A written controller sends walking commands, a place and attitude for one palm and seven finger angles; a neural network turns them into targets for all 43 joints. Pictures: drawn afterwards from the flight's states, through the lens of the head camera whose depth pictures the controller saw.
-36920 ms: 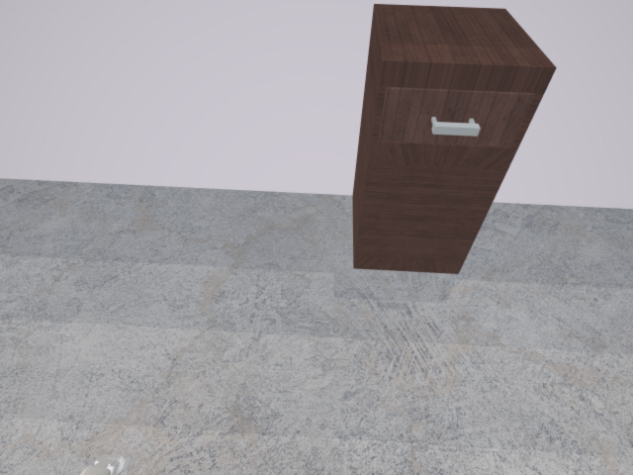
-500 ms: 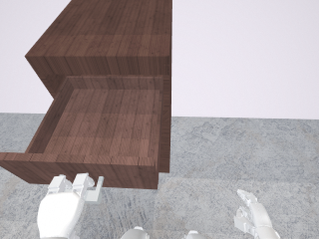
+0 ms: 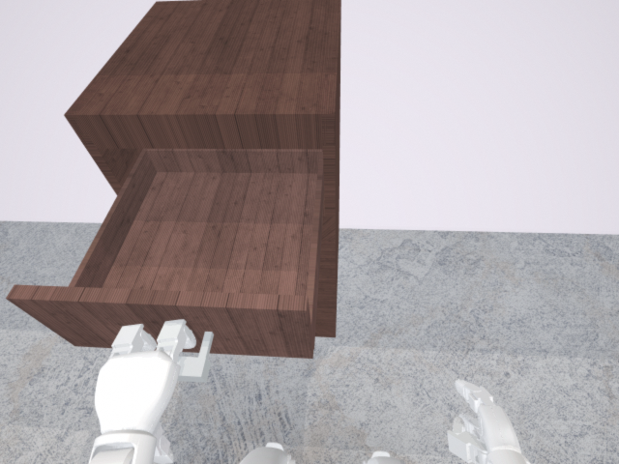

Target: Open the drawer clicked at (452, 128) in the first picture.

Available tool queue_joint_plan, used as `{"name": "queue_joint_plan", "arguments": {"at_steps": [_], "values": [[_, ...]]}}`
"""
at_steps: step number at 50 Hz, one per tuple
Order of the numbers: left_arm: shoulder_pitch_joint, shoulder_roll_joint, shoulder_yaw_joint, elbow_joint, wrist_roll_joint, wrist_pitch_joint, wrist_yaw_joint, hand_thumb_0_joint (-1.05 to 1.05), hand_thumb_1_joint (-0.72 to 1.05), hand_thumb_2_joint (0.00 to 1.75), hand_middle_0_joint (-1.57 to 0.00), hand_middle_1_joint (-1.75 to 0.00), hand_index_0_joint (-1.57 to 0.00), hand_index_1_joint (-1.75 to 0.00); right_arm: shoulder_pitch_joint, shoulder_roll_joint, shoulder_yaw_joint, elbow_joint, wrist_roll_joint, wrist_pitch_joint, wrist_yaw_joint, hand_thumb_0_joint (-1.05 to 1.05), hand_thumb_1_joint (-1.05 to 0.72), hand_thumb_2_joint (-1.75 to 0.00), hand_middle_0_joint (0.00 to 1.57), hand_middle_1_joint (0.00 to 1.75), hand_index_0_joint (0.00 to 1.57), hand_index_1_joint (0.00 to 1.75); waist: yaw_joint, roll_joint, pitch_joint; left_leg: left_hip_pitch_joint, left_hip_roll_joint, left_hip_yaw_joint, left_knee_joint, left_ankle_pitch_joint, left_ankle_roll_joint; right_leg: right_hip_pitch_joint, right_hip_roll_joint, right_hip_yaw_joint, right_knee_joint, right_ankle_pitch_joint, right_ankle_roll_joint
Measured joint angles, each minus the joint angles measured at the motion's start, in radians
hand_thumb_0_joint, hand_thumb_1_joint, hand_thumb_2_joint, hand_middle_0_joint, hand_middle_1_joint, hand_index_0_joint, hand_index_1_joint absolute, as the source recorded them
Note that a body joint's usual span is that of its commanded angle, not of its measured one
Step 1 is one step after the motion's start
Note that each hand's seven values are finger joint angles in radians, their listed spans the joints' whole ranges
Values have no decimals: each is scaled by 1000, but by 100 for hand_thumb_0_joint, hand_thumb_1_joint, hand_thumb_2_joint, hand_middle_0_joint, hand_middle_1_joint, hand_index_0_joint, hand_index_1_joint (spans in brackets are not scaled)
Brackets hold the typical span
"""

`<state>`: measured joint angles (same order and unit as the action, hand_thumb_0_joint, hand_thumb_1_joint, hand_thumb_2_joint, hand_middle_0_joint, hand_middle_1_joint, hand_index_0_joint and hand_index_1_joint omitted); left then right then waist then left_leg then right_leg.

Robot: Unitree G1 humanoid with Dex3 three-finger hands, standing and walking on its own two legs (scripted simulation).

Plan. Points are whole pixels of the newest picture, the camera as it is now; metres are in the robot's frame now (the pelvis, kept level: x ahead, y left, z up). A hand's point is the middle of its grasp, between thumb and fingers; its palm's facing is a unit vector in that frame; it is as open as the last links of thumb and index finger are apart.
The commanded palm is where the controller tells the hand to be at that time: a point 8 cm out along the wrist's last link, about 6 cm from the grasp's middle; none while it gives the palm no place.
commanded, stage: lift the hand off the handle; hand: left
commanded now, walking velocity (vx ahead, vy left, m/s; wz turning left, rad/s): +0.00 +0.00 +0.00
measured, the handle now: (166, 352) +0.26 +0.22 -0.01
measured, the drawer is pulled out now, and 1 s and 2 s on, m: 0.29 0.28 0.28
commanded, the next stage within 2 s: none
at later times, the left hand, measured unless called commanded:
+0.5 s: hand (143, 380) +0.21 +0.23 +0.01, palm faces +0.01 -0.09 -1.00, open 13.4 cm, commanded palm +0.20 +0.23 +0.08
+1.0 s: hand (125, 370) +0.21 +0.23 +0.06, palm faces +0.03 -0.12 -0.99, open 13.6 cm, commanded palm +0.19 +0.23 +0.12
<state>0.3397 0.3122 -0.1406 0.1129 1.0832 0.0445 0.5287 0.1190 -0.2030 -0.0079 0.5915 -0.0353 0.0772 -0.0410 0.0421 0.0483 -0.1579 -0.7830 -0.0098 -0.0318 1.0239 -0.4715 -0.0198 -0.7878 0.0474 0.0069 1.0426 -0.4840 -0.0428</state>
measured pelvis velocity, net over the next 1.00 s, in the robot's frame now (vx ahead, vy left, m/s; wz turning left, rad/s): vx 0.03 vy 0.01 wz -0.01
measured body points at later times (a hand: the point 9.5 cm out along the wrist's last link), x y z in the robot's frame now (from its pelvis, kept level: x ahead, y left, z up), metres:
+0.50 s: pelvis +0.02 +0.01 +0.02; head +0.06 -0.02 +0.46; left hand +0.21 +0.23 +0.07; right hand +0.23 -0.21 -0.08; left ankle +0.02 +0.13 -0.67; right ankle +0.01 -0.09 -0.67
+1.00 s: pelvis +0.03 +0.01 +0.03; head +0.05 -0.02 +0.48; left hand +0.21 +0.23 +0.11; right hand +0.24 -0.20 -0.06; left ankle +0.02 +0.13 -0.67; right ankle +0.02 -0.09 -0.67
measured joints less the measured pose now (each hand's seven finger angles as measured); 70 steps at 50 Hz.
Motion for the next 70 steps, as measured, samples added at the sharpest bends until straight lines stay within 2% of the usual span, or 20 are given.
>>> {"name": "queue_joint_plan", "arguments": {"at_steps": [9, 23, 38, 59, 70], "values": [[52, 16, 17, -59, -7, -31, -13, 0, -49, 30, -35, -120, -38, -121, 14, -24, -14, -17, -8, -7, 12, 1, -90, -90, 20, 30, 20, 30, -3, -6, 6, 47, 3, 4, -41, 6, 4, 48, 2, 5, -47, 10, 3], [110, 26, 13, -145, -15, -15, -33, 0, -49, 30, -33, -120, -41, -122, 5, -22, -15, -39, -8, -1, 35, 1, -90, -90, 20, 30, 20, 30, 11, 4, 11, 104, 0, 10, -77, 0, 12, 107, -1, 13, -87, 7, 11], [164, 37, 33, -249, -40, -25, -93, 0, -49, 30, -32, -120, -39, -121, 14, -15, -3, -54, -5, -5, 57, 1, -90, -90, 20, 30, 20, 30, 26, 8, 15, 179, 0, 11, -139, 13, 15, 182, -3, 16, -150, 21, 13], [188, 73, 71, -340, -78, -31, -163, 0, -49, 30, -32, -120, -35, -121, 28, -21, 0, -63, 7, 0, 64, 1, -90, -90, 20, 30, 20, 30, 31, 17, 33, 255, 2, 12, -204, 39, 16, 258, -3, 19, -216, 49, 14], [174, 87, 90, -368, -119, -13, -224, 0, -49, 30, -32, -120, -33, -120, 34, -26, 4, -62, 18, 1, 56, 1, -90, -90, 20, 30, 20, 30, 32, 23, 41, 301, 1, 9, -253, 59, 19, 308, -5, 17, -271, 71, 18]]}}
